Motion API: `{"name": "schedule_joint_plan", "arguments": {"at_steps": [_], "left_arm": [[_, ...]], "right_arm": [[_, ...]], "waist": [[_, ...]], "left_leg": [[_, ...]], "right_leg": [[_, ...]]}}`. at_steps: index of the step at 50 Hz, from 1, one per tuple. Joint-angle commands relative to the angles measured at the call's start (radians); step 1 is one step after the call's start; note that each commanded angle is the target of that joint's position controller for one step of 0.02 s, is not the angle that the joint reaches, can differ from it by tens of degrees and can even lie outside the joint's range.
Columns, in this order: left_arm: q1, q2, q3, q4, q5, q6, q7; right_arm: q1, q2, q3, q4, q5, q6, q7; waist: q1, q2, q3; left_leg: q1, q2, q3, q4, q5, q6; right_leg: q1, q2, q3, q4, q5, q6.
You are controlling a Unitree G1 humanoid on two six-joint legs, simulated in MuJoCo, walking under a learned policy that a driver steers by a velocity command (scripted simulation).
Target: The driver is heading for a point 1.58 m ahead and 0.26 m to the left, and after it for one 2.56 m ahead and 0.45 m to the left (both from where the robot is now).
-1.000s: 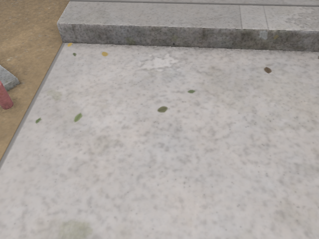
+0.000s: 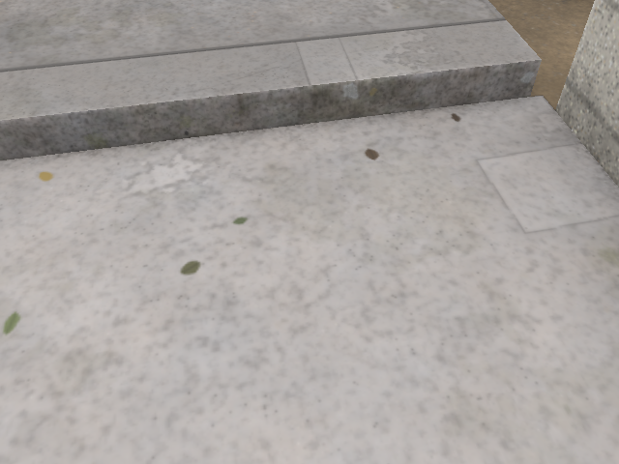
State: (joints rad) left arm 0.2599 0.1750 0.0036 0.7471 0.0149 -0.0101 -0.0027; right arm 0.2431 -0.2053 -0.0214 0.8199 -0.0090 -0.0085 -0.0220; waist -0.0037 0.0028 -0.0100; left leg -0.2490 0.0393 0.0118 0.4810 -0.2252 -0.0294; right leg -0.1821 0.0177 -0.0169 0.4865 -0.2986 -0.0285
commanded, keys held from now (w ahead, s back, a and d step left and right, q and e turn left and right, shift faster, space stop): no key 1.00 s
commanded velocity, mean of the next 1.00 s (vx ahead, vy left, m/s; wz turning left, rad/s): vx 0.00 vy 0.00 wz -0.01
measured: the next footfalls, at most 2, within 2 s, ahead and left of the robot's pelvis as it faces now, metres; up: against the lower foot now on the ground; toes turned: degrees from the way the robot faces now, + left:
right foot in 1.88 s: +0.49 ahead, -0.07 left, +0.00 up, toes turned -3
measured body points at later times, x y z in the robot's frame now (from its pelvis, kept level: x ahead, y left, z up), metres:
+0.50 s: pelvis +0.01 +0.00 +0.00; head +0.01 +0.00 +0.45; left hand +0.04 +0.24 -0.14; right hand +0.06 -0.24 -0.14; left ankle +0.02 +0.14 -0.74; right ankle -0.02 -0.10 -0.74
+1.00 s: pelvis +0.01 +0.01 +0.01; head +0.01 +0.01 +0.46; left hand -0.01 +0.23 -0.15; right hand +0.01 -0.23 -0.15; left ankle +0.02 +0.14 -0.74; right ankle -0.02 -0.10 -0.74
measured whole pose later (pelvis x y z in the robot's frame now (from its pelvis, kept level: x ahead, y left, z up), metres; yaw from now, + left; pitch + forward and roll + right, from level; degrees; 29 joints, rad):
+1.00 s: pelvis +0.01 +0.01 +0.01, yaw +1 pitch +0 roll +0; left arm 0.35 0.16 -0.01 1.07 0.00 0.00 0.03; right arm 0.29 -0.17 0.00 1.09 0.00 0.01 -0.05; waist 0.00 0.00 0.00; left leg -0.21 0.03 0.00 0.41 -0.19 -0.02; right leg -0.13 0.01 -0.02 0.39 -0.26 -0.02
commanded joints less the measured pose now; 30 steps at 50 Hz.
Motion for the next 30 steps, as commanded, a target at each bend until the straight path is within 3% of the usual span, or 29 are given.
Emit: {"name": "schedule_joint_plan", "arguments": {"at_steps": [1, 17, 30], "left_arm": [[0.002, 0.092, 0.024, -0.039, -0.002, -0.015, 0.005], [0.074, 0.110, 0.026, 0.111, -0.005, -0.008, 0.023], [0.116, 0.098, 0.016, 0.222, -0.008, -0.001, 0.028]], "right_arm": [[0.002, -0.087, -0.022, -0.036, 0.001, -0.008, -0.007], [0.028, -0.089, -0.026, 0.086, 0.005, 0.008, -0.021], [0.059, -0.073, -0.015, 0.180, 0.006, 0.015, -0.025]], "waist": [[-0.001, -0.003, -0.018], [0.003, -0.001, 0.019], [0.004, -0.003, 0.046]], "left_leg": [[0.069, 0.029, -0.043, -0.042, 0.160, 0.051], [0.090, 0.023, -0.038, -0.078, 0.193, 0.060], [0.088, 0.013, -0.030, -0.109, 0.160, 0.061]], "right_leg": [[-0.048, -0.078, 0.085, -0.106, 0.227, -0.053], [-0.034, -0.064, 0.054, -0.137, 0.237, -0.037], [-0.033, -0.059, 0.042, -0.168, 0.200, -0.032]]}}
